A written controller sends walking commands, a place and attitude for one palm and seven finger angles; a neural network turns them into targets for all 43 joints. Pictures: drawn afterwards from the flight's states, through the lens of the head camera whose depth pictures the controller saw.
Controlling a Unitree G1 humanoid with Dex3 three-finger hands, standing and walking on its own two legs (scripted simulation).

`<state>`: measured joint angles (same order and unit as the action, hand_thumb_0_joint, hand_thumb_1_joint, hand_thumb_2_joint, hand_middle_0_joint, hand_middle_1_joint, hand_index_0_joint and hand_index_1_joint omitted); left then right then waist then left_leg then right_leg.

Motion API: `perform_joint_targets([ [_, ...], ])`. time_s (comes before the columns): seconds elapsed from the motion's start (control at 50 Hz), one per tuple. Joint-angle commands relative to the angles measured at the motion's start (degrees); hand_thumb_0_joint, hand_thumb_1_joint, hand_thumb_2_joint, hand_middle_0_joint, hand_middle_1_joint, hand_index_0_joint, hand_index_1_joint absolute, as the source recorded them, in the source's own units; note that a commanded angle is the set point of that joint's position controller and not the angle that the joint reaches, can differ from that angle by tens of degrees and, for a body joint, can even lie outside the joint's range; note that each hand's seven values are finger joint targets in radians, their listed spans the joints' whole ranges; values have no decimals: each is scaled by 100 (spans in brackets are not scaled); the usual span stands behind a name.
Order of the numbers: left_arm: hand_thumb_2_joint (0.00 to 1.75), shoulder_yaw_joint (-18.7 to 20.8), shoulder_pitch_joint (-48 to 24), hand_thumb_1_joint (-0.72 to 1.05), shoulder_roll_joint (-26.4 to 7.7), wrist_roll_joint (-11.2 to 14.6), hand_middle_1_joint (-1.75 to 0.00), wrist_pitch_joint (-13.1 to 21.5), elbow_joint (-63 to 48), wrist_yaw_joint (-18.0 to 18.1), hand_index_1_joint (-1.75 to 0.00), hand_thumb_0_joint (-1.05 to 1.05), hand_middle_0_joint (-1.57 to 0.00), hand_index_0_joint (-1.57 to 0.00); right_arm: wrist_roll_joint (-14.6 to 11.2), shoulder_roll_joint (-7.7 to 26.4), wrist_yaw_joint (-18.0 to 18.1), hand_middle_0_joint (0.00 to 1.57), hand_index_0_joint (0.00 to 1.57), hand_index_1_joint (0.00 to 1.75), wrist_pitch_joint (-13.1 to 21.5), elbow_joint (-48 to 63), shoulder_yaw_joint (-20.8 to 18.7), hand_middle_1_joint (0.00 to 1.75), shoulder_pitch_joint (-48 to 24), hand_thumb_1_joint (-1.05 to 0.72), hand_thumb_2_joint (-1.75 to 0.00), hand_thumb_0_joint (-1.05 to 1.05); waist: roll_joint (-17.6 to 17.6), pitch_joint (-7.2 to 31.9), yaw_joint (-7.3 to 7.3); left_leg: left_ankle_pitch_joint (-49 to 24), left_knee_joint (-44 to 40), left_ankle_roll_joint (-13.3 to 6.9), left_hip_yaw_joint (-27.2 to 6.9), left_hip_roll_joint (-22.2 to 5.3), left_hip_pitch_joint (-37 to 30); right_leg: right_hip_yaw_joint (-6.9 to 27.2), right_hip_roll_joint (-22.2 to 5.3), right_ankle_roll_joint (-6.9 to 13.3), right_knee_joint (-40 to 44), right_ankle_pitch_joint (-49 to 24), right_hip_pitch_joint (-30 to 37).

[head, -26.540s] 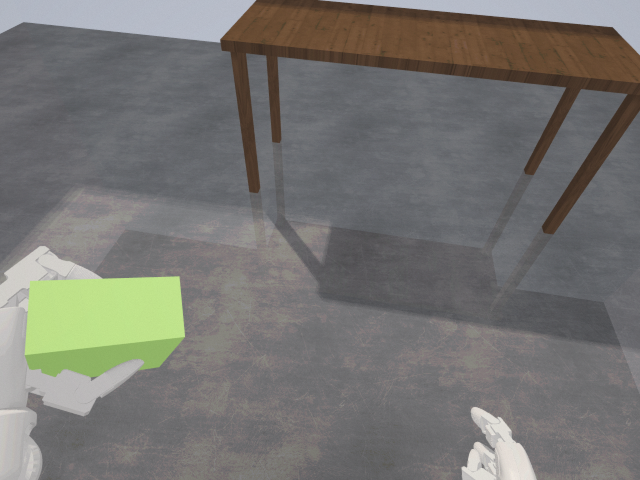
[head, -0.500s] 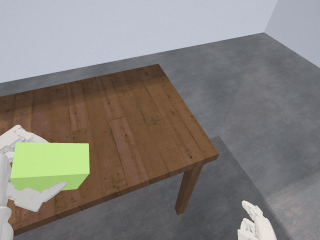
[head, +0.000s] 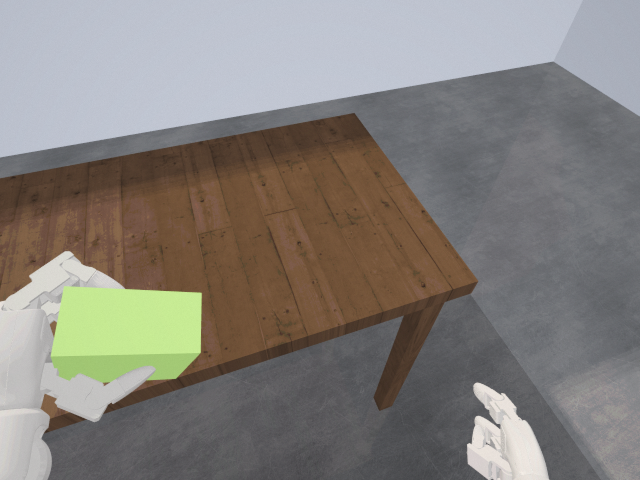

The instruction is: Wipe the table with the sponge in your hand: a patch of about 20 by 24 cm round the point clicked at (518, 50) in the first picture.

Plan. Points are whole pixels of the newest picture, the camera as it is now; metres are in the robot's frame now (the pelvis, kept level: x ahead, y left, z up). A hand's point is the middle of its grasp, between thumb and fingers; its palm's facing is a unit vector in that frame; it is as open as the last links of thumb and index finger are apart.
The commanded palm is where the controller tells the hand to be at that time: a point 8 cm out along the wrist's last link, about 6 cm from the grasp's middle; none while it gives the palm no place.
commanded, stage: come to a stop and stand still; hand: left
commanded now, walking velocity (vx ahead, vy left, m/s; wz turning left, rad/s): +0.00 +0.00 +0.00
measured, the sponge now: (148, 339) +0.22 +0.20 +0.11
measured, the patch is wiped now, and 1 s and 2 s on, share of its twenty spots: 0.00 0.00 0.00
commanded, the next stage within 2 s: none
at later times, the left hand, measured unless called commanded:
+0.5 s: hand out of the picture +0.17 +0.35 +0.15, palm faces +0.31 -0.87 -0.39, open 10.1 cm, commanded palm +0.10 +0.39 +0.18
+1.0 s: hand out of the picture +0.09 +0.49 +0.15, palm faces +0.45 -0.84 -0.32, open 10.1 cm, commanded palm +0.03 +0.49 +0.18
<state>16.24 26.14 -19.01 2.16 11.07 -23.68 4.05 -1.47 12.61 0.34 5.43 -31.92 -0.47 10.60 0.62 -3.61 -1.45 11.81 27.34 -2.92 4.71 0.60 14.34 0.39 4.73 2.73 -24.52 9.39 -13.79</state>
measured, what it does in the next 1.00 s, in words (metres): steps to the left: right foot, then right foot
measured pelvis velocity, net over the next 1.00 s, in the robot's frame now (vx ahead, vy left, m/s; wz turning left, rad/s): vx -0.15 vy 0.22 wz -0.06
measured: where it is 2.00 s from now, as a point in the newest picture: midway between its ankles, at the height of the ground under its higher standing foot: outside the picture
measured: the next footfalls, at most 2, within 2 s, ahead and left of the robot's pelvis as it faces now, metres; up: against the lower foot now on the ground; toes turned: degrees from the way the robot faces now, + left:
right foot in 0.42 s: -0.05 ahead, -0.05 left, +0.00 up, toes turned -1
right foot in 0.78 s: +0.00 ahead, +0.02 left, +0.00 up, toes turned -6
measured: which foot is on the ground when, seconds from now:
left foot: down 0.00-0.72, up 0.74-0.86, down 0.88-1.00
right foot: down 0.00-0.14, up 0.16-0.40, down 0.42-0.56, up 0.58-0.76, down 0.78-0.90, up 0.92-1.00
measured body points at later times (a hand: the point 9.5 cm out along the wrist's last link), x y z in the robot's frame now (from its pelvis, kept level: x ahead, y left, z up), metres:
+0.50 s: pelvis -0.06 +0.11 -0.01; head -0.02 +0.14 +0.44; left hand +0.15 +0.39 +0.17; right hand +0.13 -0.11 -0.07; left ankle +0.02 +0.11 -0.73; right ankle -0.09 -0.05 -0.74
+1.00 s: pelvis -0.15 +0.22 -0.04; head -0.15 +0.27 +0.40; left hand +0.06 +0.53 +0.17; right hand +0.02 +0.01 -0.11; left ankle -0.12 +0.36 -0.74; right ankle -0.09 +0.10 -0.68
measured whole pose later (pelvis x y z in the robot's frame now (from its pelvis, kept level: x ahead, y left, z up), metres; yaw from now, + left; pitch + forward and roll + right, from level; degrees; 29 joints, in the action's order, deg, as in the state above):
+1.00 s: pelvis -0.15 +0.22 -0.04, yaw -3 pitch -7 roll +0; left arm 26.1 14.7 -23.7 0.1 10.9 -27.6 5.1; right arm 0.9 5.1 -1.4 6.7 -37.1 -1.0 10.7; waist -7.1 -7.1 -2.6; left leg 26.2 50.1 1.1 -5.7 2.3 16.6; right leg 2.9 1.8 0.1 -71.2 28.7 -31.2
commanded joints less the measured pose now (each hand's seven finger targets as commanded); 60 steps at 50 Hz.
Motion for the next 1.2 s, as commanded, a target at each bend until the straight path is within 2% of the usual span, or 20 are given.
perform_joint_targets([
  [0.0,130,1289,-1090,10,-1624,88,-160,495,-1514,262,-160,0,-120,-120,62,570,201,20,20,30,407,988,-115,30,-487,-90,-90,0,-283,512,13,946,-229,25,-765,-285,-530,1347,-1120,-90,1365,2360,-910],
  [0.12,130,1185,-1985,10,-1523,-129,-160,676,-1730,275,-160,0,-120,-120,81,627,177,20,20,30,679,911,-119,30,-414,-90,-90,0,1488,687,-77,2631,-1756,-207,-1507,-1100,857,195,-347,-200,-863,718,773],
  [0.2,130,817,-1445,10,-1001,-198,-160,623,-1300,182,-160,0,-120,-120,88,650,34,20,20,30,747,824,-169,30,-238,-90,-90,0,622,675,-42,2727,-1914,-92,-1657,-1286,608,68,-329,-213,-1043,809,498],
  [0.4,130,1169,-894,10,-1287,-64,-160,480,-1525,200,-160,0,-120,-120,206,701,-105,20,20,30,504,826,-266,30,-349,-90,-90,0,484,1225,-194,-1428,-457,1612,-584,-364,-680,-376,-425,246,1352,353,1110],
  [0.44,130,1365,-774,10,-1512,-24,-160,549,-2025,247,-160,0,-120,-120,61,666,-124,20,20,30,352,813,-205,30,-306,-90,-90,0,-1191,1486,-134,543,2798,672,-1140,-203,-534,895,-2049,1074,762,-971,68],
  [0.48,130,1345,-688,10,-1190,88,-160,439,-2024,190,-160,0,-120,-120,-116,536,-124,20,20,30,321,835,-333,30,-112,-90,-90,0,-1472,1141,116,1028,1763,195,-1781,-426,109,766,-2195,877,93,-1117,140],
  [0.54,130,1144,-1098,10,-1264,-46,-160,439,-2654,186,-160,0,-120,-120,70,716,-64,20,20,30,391,717,-303,30,-446,-90,-90,0,2509,934,189,-1493,-1176,394,-2505,-1004,-1369,-160,-140,-218,-2736,2077,-1249],
  [0.56,130,1119,-1427,10,-1318,-108,-160,483,-2672,228,-160,0,-120,-120,114,604,-80,20,20,30,471,691,-290,30,-465,-90,-90,0,2419,804,160,-1402,-1237,155,-2654,-1068,-1126,152,-45,-153,-3272,2207,-1265],
  [0.6,130,1215,-1202,10,-1375,-3,-160,455,-2607,240,-160,0,-120,-120,187,583,-103,20,20,30,547,718,-281,30,-394,-90,-90,0,1425,964,74,-735,-1794,991,-2820,-1158,-837,306,-122,-90,-3367,1863,-1004],
  [0.68,130,1313,-384,10,-1179,182,-160,407,-2478,176,-160,0,-120,-120,196,701,-240,20,20,30,630,907,-542,30,-645,-90,-90,0,1707,865,-414,-3133,-1199,3122,-222,121,371,-1128,84,212,-501,1687,1322],
  [0.7,130,1457,-19,10,-1400,125,-160,482,-2238,234,-160,0,-120,-120,78,680,-280,20,20,30,587,789,-541,30,-375,-90,-90,0,74,1084,-574,-1354,2203,2762,78,807,528,-473,-1035,868,1024,876,1446],
  [0.72,130,1022,-49,10,-1141,-10,-160,472,-2311,231,-160,0,-120,-120,-179,659,-282,20,20,30,357,646,-548,30,97,-90,-90,0,-2899,1037,-114,2540,6403,1033,-1676,277,364,943,-2578,1273,38,-812,-576],
  [0.76,130,1458,-652,10,-1467,191,-160,387,-2413,86,-160,0,-120,-120,-146,370,-238,20,20,30,174,786,-492,30,-192,-90,-90,0,-1421,1038,155,2506,7272,-1857,-2896,-240,1489,1194,-2991,1220,-352,-655,-792],
  [0.78,130,2012,-1069,10,-2131,78,-160,415,-2546,183,-160,0,-120,-120,162,134,-258,20,20,30,299,741,-169,30,-333,-90,-90,0,-565,1033,244,2020,5394,-495,-2380,-541,1960,1289,-2857,293,-556,-601,-338],
  [0.8,130,1782,-1096,10,-1549,75,-160,447,-2051,245,-160,0,-120,-120,223,237,-247,20,20,30,327,505,-190,30,-169,-90,-90,0,-924,806,206,1854,3261,74,-1976,-686,1260,860,-2538,518,-740,92,-1058],
  [0.86,130,1317,-1475,10,-1304,-9,-160,450,-1800,236,-160,0,-120,-120,82,595,11,20,20,30,366,332,-358,30,-363,-90,-90,0,1898,251,228,-259,-750,285,-820,-112,-611,-527,-574,97,-3236,2120,-2009],
  [0.88,130,1331,-2152,10,-1546,-52,-160,554,-2203,280,-160,0,-120,-120,204,661,-1,20,20,30,477,382,-427,30,-311,-90,-90,0,3157,169,205,-1084,-990,-160,-2189,-943,-147,-565,-109,-132,-4656,2659,-2233],
  [0.94,130,1343,-2709,10,-1895,-158,-160,612,-2783,150,-160,0,-120,-120,283,407,-191,20,20,30,541,466,-358,30,-340,-90,-90,0,2150,169,427,-1743,-840,-634,-4008,-1536,386,465,-16,-283,-5680,2074,-2326],
  [0.98,130,997,-2218,10,-1261,-140,-160,586,-2387,62,-160,0,-120,-120,185,590,-413,20,20,30,471,565,-491,30,-366,-90,-90,0,947,35,289,-703,-735,-691,-3451,-1602,472,529,-156,-216,-5234,1435,-2093],
  [1.18,130,1761,-537,10,-1645,41,-160,469,-814,-70,-160,0,-120,-120,73,484,-187,20,20,30,174,600,-202,30,71,-90,-90,0,-89,653,172,1480,1796,-176,-1449,-445,1335,-281,-489,277,237,466,1070],
])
